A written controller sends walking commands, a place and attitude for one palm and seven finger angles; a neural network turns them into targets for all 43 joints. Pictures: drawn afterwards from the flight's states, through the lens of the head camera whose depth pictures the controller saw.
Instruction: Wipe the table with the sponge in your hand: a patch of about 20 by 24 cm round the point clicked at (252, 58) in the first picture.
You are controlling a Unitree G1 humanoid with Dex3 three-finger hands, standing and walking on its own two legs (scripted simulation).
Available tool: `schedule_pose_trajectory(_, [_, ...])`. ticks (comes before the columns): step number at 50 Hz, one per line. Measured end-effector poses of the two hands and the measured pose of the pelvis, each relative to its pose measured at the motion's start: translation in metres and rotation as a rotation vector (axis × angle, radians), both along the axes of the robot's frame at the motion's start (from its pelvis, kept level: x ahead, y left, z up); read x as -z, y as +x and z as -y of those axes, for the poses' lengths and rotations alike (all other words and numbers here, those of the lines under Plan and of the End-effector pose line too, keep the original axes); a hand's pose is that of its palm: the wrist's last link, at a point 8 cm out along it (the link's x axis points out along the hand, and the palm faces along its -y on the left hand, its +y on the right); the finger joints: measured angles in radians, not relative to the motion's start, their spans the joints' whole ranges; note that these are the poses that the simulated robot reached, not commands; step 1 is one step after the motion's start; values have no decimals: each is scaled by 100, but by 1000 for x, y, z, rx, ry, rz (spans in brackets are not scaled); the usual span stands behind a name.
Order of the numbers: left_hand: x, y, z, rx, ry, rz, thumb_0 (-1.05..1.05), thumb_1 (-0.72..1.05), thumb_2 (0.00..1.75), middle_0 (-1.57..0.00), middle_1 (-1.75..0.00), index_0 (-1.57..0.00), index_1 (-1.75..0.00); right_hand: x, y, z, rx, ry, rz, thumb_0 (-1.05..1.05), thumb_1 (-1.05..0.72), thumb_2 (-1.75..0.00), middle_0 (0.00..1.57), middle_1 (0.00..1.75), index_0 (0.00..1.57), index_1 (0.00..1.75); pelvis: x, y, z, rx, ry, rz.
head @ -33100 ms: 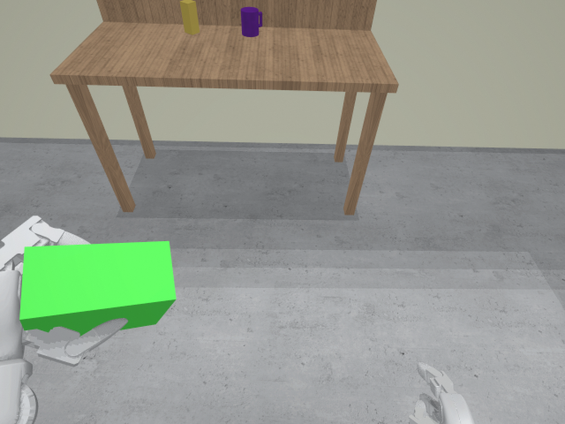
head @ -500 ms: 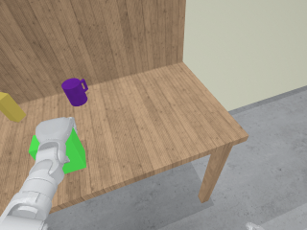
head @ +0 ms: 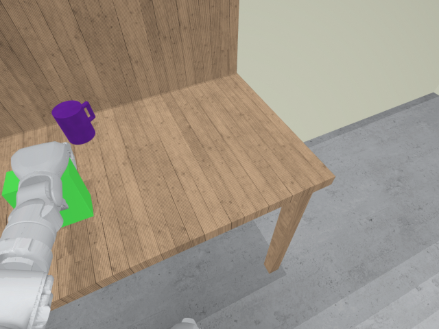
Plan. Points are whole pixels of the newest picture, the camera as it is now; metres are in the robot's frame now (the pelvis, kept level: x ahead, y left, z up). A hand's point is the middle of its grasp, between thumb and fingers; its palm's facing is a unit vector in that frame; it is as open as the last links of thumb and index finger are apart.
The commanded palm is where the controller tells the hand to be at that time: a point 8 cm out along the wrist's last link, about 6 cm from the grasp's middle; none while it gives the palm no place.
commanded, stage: wipe forward along the first lane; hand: left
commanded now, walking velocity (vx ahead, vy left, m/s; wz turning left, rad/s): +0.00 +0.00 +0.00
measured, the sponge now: (57, 202) +0.36 +0.36 +0.00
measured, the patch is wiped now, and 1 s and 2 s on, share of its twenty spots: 0.30 0.45 0.50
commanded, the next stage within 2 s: slide across to the middle lane in 0.40 s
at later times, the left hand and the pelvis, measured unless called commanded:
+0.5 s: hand (51, 160) +0.43 +0.38 +0.06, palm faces -0.12 +0.04 -0.99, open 10.2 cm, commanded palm +0.43 +0.35 +0.08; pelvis +0.01 +0.03 +0.00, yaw -1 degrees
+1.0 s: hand (74, 147) +0.47 +0.34 +0.06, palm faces -0.09 +0.03 -1.00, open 10.2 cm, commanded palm +0.45 +0.30 +0.10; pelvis +0.03 +0.05 +0.01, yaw +0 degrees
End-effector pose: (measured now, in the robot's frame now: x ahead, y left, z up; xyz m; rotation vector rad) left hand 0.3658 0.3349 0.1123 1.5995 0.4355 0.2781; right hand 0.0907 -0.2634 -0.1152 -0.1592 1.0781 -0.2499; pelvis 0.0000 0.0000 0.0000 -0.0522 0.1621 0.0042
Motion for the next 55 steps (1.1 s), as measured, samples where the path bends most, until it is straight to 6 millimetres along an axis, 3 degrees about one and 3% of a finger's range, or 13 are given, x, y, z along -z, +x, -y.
schedule_pose_trajectory(15, [1,32,-18,7,7,-13,0,-57,109,-79,-131,-78,-131,3,-27,-15,39,-11,-80,1,-90,-90,20,30,20,30,3,4,-18,9,-17,-44])
schedule_pose_trajectory(34, [2,66,-30,21,18,-9,0,-57,109,-79,-131,-78,-131,0,-31,-45,41,-9,-122,1,-90,-90,20,30,20,30,2,12,-43,7,-26,-78])
schedule_pose_trajectory(43, [-1,74,-17,20,2,24,0,-56,109,-78,-132,-77,-132,-3,-15,-56,14,9,-117,1,-90,-90,20,30,20,30,-3,20,-49,-10,-22,-64])
schedule_pose_trajectory(55, [-1,93,21,43,-14,28,0,-55,108,-77,-132,-75,-132,-6,16,-58,-3,46,-70,0,-90,-90,20,30,20,30,-8,33,-46,1,-11,-62])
